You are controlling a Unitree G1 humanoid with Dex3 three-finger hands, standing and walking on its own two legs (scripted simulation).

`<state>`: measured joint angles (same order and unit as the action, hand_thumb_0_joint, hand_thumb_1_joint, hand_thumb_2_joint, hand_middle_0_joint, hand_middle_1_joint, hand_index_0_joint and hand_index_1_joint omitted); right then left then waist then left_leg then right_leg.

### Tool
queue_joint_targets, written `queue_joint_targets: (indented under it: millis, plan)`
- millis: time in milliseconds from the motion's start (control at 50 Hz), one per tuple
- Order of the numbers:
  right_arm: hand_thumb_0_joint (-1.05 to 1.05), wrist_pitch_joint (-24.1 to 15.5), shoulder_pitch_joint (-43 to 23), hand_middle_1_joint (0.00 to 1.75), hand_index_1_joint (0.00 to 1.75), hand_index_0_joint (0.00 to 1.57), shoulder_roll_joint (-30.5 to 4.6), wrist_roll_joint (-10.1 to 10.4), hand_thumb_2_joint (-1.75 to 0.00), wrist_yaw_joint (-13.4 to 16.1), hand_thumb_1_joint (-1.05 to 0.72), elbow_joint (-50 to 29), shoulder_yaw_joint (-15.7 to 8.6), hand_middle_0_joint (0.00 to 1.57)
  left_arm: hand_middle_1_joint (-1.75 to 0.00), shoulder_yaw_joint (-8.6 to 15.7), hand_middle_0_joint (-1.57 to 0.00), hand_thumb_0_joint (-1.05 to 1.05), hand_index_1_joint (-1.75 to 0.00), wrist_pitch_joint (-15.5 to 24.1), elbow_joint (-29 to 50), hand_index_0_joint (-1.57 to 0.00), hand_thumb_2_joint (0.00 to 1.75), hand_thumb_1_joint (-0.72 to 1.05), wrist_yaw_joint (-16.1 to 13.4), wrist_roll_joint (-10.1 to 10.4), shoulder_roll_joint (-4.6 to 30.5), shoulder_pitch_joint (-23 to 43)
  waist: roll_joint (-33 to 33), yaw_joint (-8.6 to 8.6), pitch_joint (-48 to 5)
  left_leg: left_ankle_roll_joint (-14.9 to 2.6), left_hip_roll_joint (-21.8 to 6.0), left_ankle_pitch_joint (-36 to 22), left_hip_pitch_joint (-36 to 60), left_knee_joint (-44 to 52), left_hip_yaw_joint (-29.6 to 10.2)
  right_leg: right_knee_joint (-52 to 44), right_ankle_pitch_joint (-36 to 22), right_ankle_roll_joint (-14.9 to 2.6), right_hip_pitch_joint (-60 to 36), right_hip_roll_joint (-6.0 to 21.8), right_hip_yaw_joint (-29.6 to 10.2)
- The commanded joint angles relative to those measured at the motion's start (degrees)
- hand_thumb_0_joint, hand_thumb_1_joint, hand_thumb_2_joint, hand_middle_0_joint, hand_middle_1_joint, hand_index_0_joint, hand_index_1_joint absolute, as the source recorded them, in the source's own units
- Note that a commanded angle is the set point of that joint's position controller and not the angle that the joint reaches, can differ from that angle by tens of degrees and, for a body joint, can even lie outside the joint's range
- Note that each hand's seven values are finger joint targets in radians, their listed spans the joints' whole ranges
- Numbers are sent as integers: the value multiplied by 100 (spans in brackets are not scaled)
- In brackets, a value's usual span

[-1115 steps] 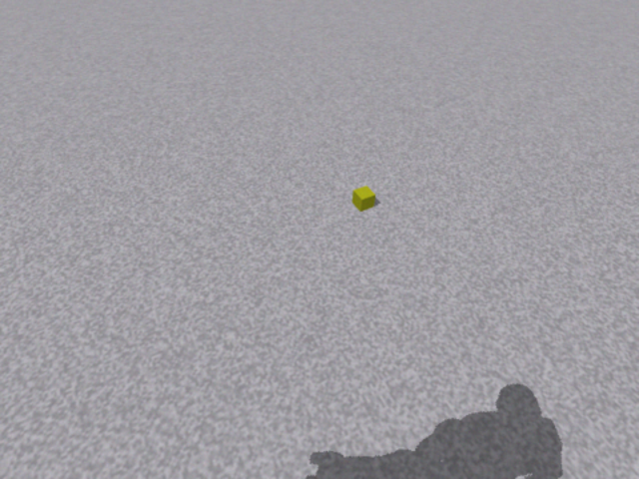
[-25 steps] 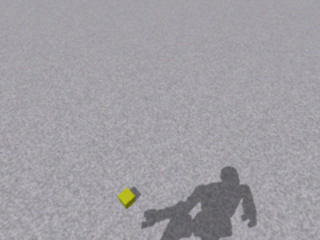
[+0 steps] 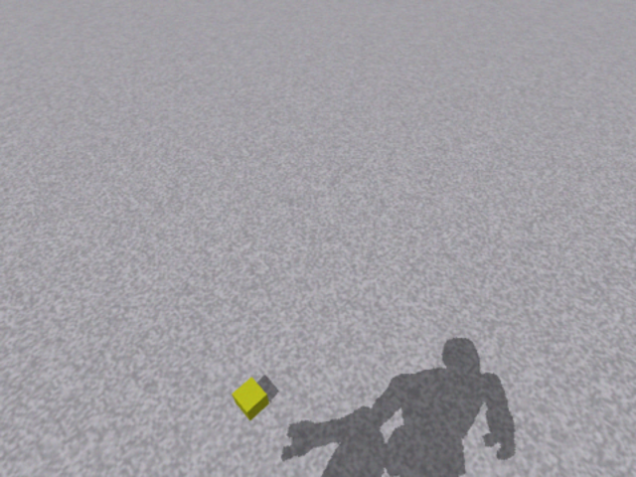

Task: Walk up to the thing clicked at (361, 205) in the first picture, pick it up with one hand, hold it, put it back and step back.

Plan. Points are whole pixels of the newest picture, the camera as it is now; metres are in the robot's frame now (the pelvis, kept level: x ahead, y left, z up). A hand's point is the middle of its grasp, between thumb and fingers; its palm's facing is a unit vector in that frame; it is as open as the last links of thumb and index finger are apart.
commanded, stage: stand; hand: left
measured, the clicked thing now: (250, 398) +0.51 +0.21 -0.75
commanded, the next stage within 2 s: walk up in 0.20 s
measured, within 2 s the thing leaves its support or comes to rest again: neither
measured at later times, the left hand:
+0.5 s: hand out of the picture +0.08 +0.30 -0.17, palm faces -0.02 -0.92 -0.38, open 7.4 cm
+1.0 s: hand out of the picture -0.05 +0.29 -0.17, palm faces -0.09 -0.91 -0.40, open 7.3 cm
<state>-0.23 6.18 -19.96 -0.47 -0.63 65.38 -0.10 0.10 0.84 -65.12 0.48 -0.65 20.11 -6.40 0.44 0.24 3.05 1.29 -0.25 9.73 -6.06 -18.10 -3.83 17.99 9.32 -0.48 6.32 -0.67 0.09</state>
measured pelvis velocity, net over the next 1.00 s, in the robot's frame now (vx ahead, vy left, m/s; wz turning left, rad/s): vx -0.16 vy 0.03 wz -0.07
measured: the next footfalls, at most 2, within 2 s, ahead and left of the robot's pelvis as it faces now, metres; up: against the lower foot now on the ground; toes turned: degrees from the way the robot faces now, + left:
left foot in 0.52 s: -0.03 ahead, +0.15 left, +0.00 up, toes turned -2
right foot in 0.94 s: -0.14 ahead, -0.08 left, +0.00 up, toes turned -1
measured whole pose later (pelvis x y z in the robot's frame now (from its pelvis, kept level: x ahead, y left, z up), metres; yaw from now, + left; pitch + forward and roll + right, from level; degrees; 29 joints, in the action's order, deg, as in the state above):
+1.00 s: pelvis -0.16 +0.03 -0.03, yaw -4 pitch -3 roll -1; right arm 3.2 4.3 -22.1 -0.6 1.1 50.3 -3.2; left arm 4.4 -3.4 -50.9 0.1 -2.0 20.6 -8.3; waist 3.1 0.5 12.2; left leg -0.1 -2.7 16.5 -22.7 -40.9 -0.6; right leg 37.2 21.8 -1.1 12.4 -3.2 -1.2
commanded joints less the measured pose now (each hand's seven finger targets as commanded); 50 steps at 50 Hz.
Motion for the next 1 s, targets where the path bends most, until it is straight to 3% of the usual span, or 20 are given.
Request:
queue_joint_targets:
  millis: [0,160,200,260,300,360,400,440,480,500,520,560,640,760,820,880,920,940,960,980]
  plan:
    - [0,-145,-213,30,30,20,-1215,8,-90,94,-90,-370,-200,20,-30,211,-20,0,-30,130,368,-20,90,90,-94,22,1238,198,2,-21,-396,-233,-591,-429,-77,256,-403,-343,-320,-94,-52,769,-632]
    - [0,-167,-139,30,30,20,-1243,6,-90,106,-90,-356,-186,20,-30,200,-20,0,-30,115,391,-20,90,90,-73,26,1236,182,71,-35,-380,-228,-630,-466,-105,281,-424,-281,-255,-111,-29,743,-649]
    - [0,-29,-197,30,30,20,-1415,56,-90,136,-90,-476,-297,20,-30,526,-20,0,-30,-5,584,-20,90,90,-154,119,1543,158,-5,-62,-42,-319,-508,-2021,-448,-611,-324,452,-2144,-204,178,739,-600]
    - [0,41,-82,30,30,20,-1377,100,-90,146,-90,-631,-348,20,-30,580,-20,0,-30,-83,782,-20,90,90,-169,130,1537,174,-128,-28,-641,-354,-350,-1955,-287,-1241,-187,646,-2536,-506,73,936,-687]
    - [0,108,-6,30,30,20,-1334,95,-90,153,-90,-741,-378,20,-30,614,-20,0,-30,-153,975,-20,90,90,-160,122,1573,321,-361,-22,-915,-311,-114,-1353,-309,-1743,-50,655,-2512,-756,194,1227,-962]
    - [0,227,300,30,30,20,-1289,14,-90,154,-90,-853,-450,20,-30,638,-20,0,-30,-220,1326,-20,90,90,-178,8,1675,736,-1038,55,-846,-315,255,1320,-558,-2890,133,576,-2365,-1313,744,1960,-1523]
    - [0,282,602,30,30,20,-1283,-25,-90,119,-90,-921,-491,20,-30,664,-20,0,-30,-255,1479,-20,90,90,-175,-73,1699,845,-1246,124,-621,-392,129,2152,-609,-3216,-53,580,-1908,-1412,1278,2125,-1582]
    - [0,251,660,30,30,20,-1330,0,-90,84,-90,-980,-556,20,-30,652,-20,0,-30,-282,1601,-20,90,90,-179,-86,1656,988,-1132,195,-523,-427,90,1701,-559,-2792,-26,923,-1637,-1155,1400,1831,-1310]
    - [0,163,665,30,30,20,-1425,-46,-90,111,-90,-1051,-603,20,-30,612,-20,0,-30,-333,1671,-20,90,90,-182,-41,1513,875,-350,199,-563,-509,-347,-577,-716,-1156,-290,1996,-1094,-611,1071,1007,-761]
    - [0,130,499,30,30,20,-1768,-119,-90,135,-90,-1125,-679,20,-30,555,-20,0,-30,-351,1760,-20,90,90,-201,27,1252,898,768,195,-397,-776,-1021,-2007,-805,-477,-1345,3030,-59,-234,1411,54,-364]
    - [0,87,428,30,30,20,-2001,-176,-90,144,-90,-1213,-721,20,-30,566,-20,0,-30,-377,1813,-20,90,90,-235,25,1086,767,1266,139,-316,-1178,-1643,-2975,-381,-225,-2209,3805,2357,-128,2120,-616,-470]
    - [0,70,254,30,30,20,-2037,-196,-90,185,-90,-1426,-717,20,-30,547,-20,0,-30,-436,1768,-20,90,90,-298,6,1100,214,888,16,-514,-1476,-1956,-3646,-435,-506,-2055,4748,2864,-100,2131,-596,-1028]
    - [0,41,-205,30,30,20,-1620,-188,-90,302,-90,-1649,-658,20,-30,623,-20,0,-30,-454,1680,-20,90,90,-257,36,1317,92,697,-186,-464,-1195,-1262,-2879,-107,-845,-1067,5270,1936,-15,2351,-509,-1187]
    - [0,76,436,30,30,20,-1519,-91,-90,353,-90,-1714,-699,20,-30,646,-20,0,-30,-355,1998,-20,90,90,-229,-49,1218,130,696,229,-617,-1391,-1339,-3125,904,-1109,-1038,3841,1966,245,2282,-344,-797]
    - [0,106,366,30,30,20,-1630,-96,-90,337,-90,-1823,-713,20,-30,649,-20,0,-30,-329,2015,-20,90,90,-197,-46,1190,-84,799,194,-807,-1400,-1413,-2842,756,-1171,-964,2904,1914,186,1726,-134,-491]
    - [0,159,72,30,30,20,-1720,-80,-90,287,-90,-1945,-725,20,-30,697,-20,0,-30,-306,1840,-20,90,90,-157,-82,1146,-534,979,-29,-933,-1260,-1403,-1998,96,-1278,-906,1643,1266,11,840,-10,-223]
    - [0,204,-129,30,30,20,-1597,-11,-90,262,-90,-1972,-668,20,-30,744,-20,0,-30,-270,1709,-20,90,90,-147,-124,1179,-906,696,-225,-967,-840,-1119,-1351,-494,-1627,-663,660,62,-180,166,131,-326]
    - [0,200,-157,30,30,20,-1425,36,-90,250,-90,-2047,-602,20,-30,832,-20,0,-30,-235,1774,-20,90,90,-144,-188,1516,-848,-110,-180,-887,-531,-623,-612,-1326,-2135,-429,719,-641,-438,-54,760,-1328]
    - [0,199,-245,30,30,20,-1169,66,-90,264,-90,-2130,-525,20,-30,909,-20,0,-30,-253,1920,-20,90,90,-114,-124,1839,-581,-1185,-190,-453,-221,404,1357,-2068,-3004,136,369,-1092,-1047,224,1536,-2275]
    - [0,242,-274,30,30,20,-1250,37,-90,354,-90,-2103,-583,20,-30,929,-20,0,-30,-237,2119,-20,90,90,-118,-165,2186,-313,-1670,-370,-251,-103,563,2829,-1860,-4436,-127,113,-1547,-1831,1234,2433,-3166]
